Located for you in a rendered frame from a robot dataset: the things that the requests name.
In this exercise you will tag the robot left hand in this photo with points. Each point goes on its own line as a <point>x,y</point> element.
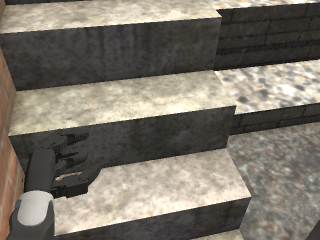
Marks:
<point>44,166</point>

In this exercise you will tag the left robot forearm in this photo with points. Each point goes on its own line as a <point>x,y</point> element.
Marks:
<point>33,217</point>

